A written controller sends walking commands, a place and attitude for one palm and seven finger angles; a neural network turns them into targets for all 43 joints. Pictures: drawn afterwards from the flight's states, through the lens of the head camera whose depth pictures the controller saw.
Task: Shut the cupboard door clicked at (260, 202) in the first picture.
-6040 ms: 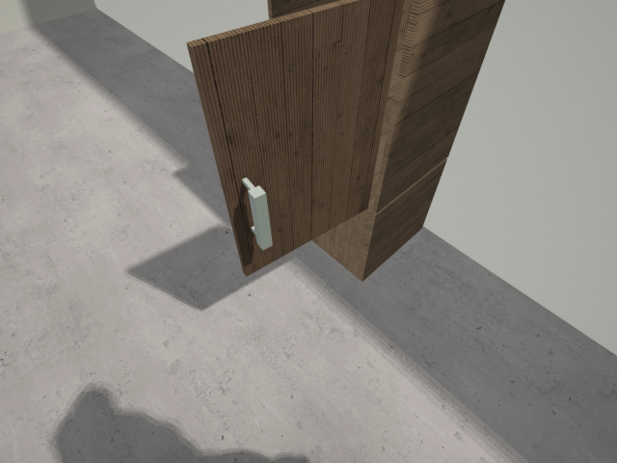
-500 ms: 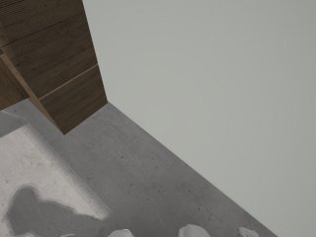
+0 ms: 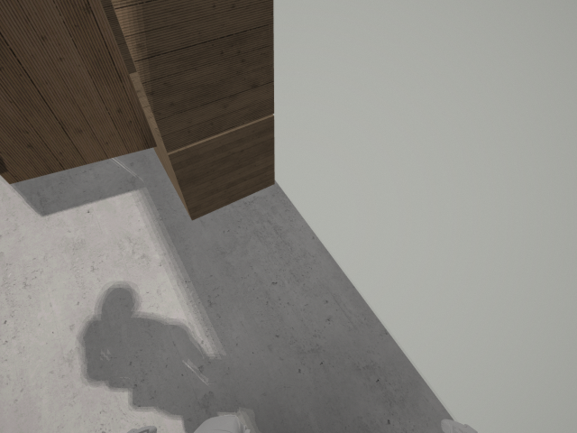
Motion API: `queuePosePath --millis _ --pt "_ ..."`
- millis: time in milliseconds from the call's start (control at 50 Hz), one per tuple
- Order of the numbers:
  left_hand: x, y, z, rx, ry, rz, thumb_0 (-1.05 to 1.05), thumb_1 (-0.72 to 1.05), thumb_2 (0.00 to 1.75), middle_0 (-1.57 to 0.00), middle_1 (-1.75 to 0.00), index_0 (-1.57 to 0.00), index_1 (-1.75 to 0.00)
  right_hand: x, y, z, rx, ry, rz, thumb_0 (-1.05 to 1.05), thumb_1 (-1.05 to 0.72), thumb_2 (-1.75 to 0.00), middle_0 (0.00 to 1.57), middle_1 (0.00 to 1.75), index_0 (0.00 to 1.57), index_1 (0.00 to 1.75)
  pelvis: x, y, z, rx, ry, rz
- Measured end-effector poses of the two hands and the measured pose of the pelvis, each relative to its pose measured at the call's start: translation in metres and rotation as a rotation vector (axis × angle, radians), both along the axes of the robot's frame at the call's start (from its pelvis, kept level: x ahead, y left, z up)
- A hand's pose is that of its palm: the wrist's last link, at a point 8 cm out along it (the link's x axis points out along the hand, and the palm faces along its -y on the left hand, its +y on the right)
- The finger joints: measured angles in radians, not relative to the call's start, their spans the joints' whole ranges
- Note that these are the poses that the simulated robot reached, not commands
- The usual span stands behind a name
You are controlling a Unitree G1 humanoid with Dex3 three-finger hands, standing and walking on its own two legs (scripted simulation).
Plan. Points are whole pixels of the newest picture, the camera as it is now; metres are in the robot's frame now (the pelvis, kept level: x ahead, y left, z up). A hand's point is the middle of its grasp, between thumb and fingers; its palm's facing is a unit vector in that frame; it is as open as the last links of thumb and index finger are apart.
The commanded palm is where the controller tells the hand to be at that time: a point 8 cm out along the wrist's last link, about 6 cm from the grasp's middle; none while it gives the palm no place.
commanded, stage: turn to face it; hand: left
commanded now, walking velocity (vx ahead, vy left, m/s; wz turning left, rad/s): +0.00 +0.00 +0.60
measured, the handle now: out of the picture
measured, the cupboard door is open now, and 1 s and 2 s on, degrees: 82 82 82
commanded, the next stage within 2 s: take the last steps up to it in 0.58 s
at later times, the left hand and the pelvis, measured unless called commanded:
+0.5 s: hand out of the picture +0.06 +0.19 -0.15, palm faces +0.26 -0.92 -0.29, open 7.3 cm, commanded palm none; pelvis +0.02 -0.04 +0.00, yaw +16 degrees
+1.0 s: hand out of the picture +0.04 +0.19 -0.16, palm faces +0.44 -0.87 -0.21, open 7.3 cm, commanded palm none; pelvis +0.06 -0.02 +0.01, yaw +24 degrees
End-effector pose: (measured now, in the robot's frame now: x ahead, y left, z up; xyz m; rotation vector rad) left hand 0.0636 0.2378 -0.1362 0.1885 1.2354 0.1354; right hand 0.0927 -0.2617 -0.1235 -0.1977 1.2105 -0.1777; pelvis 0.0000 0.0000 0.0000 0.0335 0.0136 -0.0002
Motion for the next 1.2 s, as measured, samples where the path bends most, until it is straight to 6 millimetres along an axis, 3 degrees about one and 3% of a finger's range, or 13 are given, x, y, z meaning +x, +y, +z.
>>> queuePosePath --millis 80,200,320,420,520,620,720,800,880,980,1040,1100,1200 --pt "-0.022 0.021 -0.020 -0.008 0.052 0.078 0.00 0.91 0.90 -0.20 -0.30 -0.21 -0.30 0.029 0.014 0.000 -0.035 -0.055 0.085 0.01 -0.91 -0.90 0.20 0.30 0.20 0.29 0.003 0.009 -0.012 -0.018 0.007 0.052" --pt "-0.021 0.036 -0.006 0.019 0.032 0.159 0.00 0.91 0.90 -0.20 -0.30 -0.20 -0.30 0.033 0.023 0.008 -0.051 -0.018 0.156 0.01 -0.91 -0.90 0.20 0.30 0.20 0.29 0.005 0.005 0.000 -0.042 0.007 0.119" --pt "-0.006 0.029 0.012 0.051 -0.040 0.189 0.00 0.91 0.90 -0.19 -0.30 -0.20 -0.30 0.032 0.015 0.000 -0.019 0.038 0.188 0.01 -0.90 -0.90 0.20 0.30 0.21 0.29 0.012 -0.010 0.004 -0.048 0.007 0.178" --pt "-0.003 0.010 0.015 0.095 -0.092 0.212 0.00 0.91 0.90 -0.19 -0.30 -0.20 -0.30 0.043 -0.003 -0.022 0.019 0.055 0.201 0.01 -0.90 -0.90 0.20 0.30 0.21 0.29 0.020 -0.031 -0.008 -0.025 0.006 0.226" --pt "-0.024 -0.015 0.018 0.072 -0.050 0.266 0.00 0.91 0.90 -0.20 -0.30 -0.20 -0.30 0.064 -0.008 -0.019 0.021 0.067 0.233 0.01 -0.91 -0.90 0.20 0.30 0.20 0.29 0.026 -0.037 0.000 -0.013 -0.010 0.281" --pt "-0.050 -0.034 0.010 0.012 0.006 0.329 0.00 0.91 0.90 -0.20 -0.30 -0.20 -0.30 0.088 0.005 -0.007 0.015 0.054 0.296 0.01 -0.91 -0.90 0.20 0.30 0.20 0.29 0.032 -0.036 0.006 0.002 -0.004 0.321" --pt "-0.086 -0.034 -0.011 -0.041 0.071 0.413 0.00 0.91 0.90 -0.20 -0.30 -0.20 -0.30 0.115 0.034 -0.004 -0.009 0.000 0.381 0.01 -0.91 -0.90 0.20 0.30 0.20 0.29 0.034 -0.024 -0.004 -0.028 -0.007 0.357" --pt "-0.104 -0.026 -0.020 -0.053 0.135 0.456 0.00 0.91 0.90 -0.20 -0.30 -0.20 -0.30 0.122 0.052 0.000 -0.020 -0.029 0.433 0.01 -0.91 -0.90 0.20 0.30 0.20 0.29 0.035 -0.018 -0.005 -0.022 -0.011 0.369" --pt "-0.095 -0.015 -0.008 -0.045 0.111 0.472 0.00 0.91 0.90 -0.20 -0.30 -0.20 -0.30 0.114 0.056 0.002 -0.009 -0.008 0.447 0.01 -0.91 -0.90 0.20 0.30 0.20 0.29 0.042 -0.016 0.003 -0.036 -0.012 0.394" --pt "-0.061 -0.005 0.008 -0.011 0.021 0.468 0.00 0.91 0.90 -0.19 -0.30 -0.20 -0.30 0.099 0.047 -0.007 0.014 0.079 0.438 0.01 -0.90 -0.90 0.20 0.30 0.20 0.29 0.057 -0.016 0.006 -0.038 -0.015 0.421" --pt "-0.039 -0.002 0.009 0.023 -0.040 0.464 0.00 0.91 0.90 -0.19 -0.30 -0.20 -0.30 0.097 0.037 -0.022 0.028 0.133 0.424 0.01 -0.90 -0.90 0.20 0.30 0.21 0.29 0.073 -0.019 -0.002 -0.020 -0.017 0.438" --pt "-0.033 -0.005 0.009 0.045 -0.066 0.498 0.00 0.91 0.90 -0.19 -0.30 -0.20 -0.30 0.105 0.032 -0.032 0.022 0.186 0.438 0.01 -0.90 -0.90 0.20 0.30 0.20 0.29 0.084 -0.018 -0.007 -0.016 -0.035 0.473" --pt "-0.047 -0.021 0.013 0.000 0.028 0.554 0.00 0.91 0.90 -0.19 -0.30 -0.20 -0.30 0.149 0.048 -0.015 0.019 0.166 0.455 0.01 -0.91 -0.90 0.20 0.30 0.20 0.29 0.108 -0.002 0.007 -0.005 -0.020 0.495"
